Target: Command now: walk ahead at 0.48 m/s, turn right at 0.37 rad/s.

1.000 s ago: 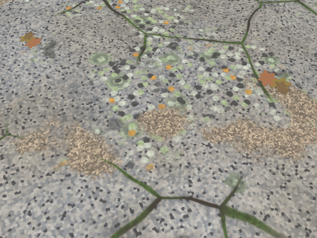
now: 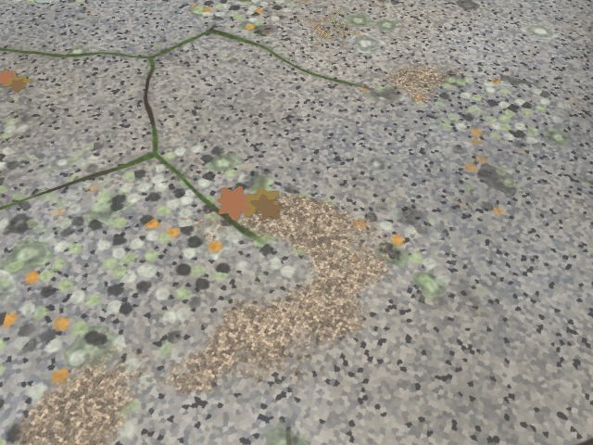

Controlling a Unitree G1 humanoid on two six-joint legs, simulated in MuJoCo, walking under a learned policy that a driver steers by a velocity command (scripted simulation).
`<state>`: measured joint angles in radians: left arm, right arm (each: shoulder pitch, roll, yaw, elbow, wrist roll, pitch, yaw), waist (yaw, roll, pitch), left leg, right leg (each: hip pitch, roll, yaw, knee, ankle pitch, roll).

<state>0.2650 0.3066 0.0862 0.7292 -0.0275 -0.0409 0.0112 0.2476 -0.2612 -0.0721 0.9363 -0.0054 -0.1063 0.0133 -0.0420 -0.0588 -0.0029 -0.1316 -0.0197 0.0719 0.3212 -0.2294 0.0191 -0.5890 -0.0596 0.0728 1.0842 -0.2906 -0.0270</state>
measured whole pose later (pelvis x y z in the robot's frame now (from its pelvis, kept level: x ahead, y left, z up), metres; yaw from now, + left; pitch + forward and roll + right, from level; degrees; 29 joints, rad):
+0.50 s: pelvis +0.28 -0.06 +0.00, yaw -2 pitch +1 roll -1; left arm 0.28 0.26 0.06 0.77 0.02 -0.08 -0.02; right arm 0.16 -0.31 -0.06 0.88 0.02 -0.06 0.00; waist 0.02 0.04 0.05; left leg -0.63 0.11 -0.04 1.05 -0.25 -0.01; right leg -0.18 0.05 -0.07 0.31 -0.15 -0.07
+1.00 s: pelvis +0.43 -0.03 -0.01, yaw +13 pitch +3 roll -2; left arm 0.09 0.29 0.06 0.73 0.00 0.00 0.05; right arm 0.17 -0.30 -0.08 0.71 0.00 0.01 -0.01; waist -0.03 -0.01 0.06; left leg -0.41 -0.09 -0.10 0.45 -0.09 0.07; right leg -0.52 0.00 0.10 0.92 -0.41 0.07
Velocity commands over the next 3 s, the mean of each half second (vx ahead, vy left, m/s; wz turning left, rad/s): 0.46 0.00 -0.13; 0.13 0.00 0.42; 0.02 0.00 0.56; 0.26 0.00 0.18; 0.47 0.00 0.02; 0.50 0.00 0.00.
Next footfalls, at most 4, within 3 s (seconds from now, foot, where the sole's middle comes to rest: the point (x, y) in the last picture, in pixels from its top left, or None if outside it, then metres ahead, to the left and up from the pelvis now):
0.26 right None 0.32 -0.15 -0.78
0.74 left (258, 429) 0.53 0.07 -0.78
1.18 right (357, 414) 0.56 -0.16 -0.78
1.60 left None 0.42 0.07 -0.78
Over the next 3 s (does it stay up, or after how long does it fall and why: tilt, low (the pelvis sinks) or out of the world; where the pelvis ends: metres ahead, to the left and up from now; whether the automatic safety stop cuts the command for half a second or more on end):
stays up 1.01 0.31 0.00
